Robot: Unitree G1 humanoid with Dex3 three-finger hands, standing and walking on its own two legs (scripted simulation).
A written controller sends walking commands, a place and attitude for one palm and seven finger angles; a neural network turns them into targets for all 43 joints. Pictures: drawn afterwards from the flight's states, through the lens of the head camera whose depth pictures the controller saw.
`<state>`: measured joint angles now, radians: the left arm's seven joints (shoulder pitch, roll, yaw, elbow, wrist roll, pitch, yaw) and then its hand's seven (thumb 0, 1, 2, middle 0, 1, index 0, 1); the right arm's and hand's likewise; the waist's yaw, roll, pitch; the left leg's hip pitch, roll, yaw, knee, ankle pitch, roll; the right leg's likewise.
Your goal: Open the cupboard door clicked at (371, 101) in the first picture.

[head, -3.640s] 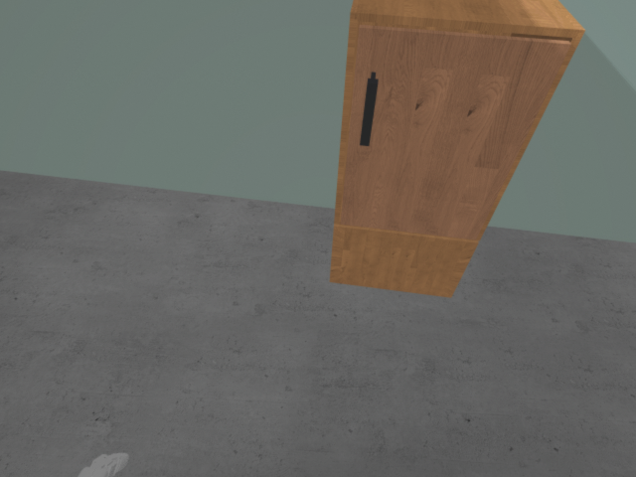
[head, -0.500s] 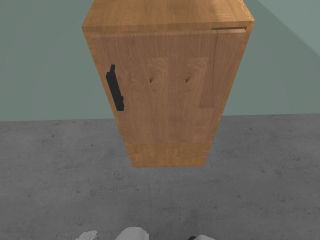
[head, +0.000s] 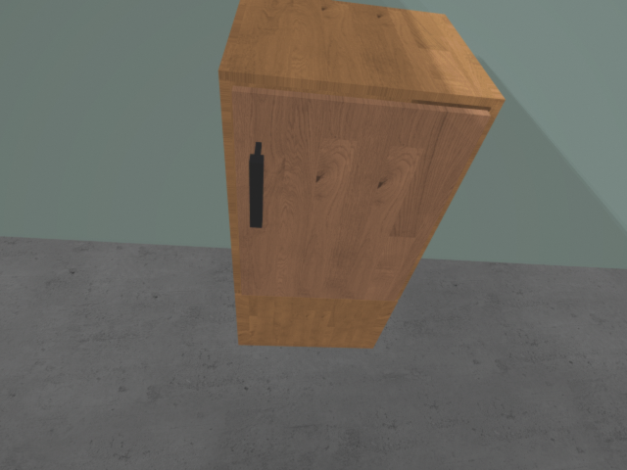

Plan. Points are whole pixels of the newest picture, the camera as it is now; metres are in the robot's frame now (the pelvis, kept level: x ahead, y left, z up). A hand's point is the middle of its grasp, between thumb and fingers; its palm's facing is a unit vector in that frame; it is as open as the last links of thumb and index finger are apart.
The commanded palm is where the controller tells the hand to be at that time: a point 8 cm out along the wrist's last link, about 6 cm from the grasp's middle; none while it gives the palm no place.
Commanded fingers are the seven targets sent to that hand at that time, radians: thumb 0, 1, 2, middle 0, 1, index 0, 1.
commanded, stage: come to a stop and stand still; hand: left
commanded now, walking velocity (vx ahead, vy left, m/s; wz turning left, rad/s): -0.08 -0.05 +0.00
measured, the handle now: (257, 186) +0.59 +0.13 +0.00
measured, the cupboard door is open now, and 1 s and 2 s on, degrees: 0 0 0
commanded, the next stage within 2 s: look again from close up in 0.74 s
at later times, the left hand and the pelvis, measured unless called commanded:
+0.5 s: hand out of the picture +0.03 +0.11 -0.18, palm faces +0.07 -0.97 -0.23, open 7.2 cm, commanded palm none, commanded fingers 0.00 0.90 0.90 -0.20 -0.30 -0.20 -0.30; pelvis +0.00 -0.07 -0.01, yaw +1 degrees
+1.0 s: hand out of the picture -0.06 +0.10 -0.19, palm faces +0.07 -0.99 -0.15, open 7.4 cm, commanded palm none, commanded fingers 0.00 0.90 0.90 -0.20 -0.30 -0.20 -0.30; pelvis -0.03 -0.05 -0.01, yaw +2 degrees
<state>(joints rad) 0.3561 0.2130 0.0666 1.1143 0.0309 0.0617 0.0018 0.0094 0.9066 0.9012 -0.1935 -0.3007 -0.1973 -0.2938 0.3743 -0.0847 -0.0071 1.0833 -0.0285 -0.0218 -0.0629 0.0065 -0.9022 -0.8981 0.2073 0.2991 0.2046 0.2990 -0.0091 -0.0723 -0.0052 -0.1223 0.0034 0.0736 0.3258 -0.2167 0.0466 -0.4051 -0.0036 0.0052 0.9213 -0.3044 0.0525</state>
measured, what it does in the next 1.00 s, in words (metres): steps on the spot: right foot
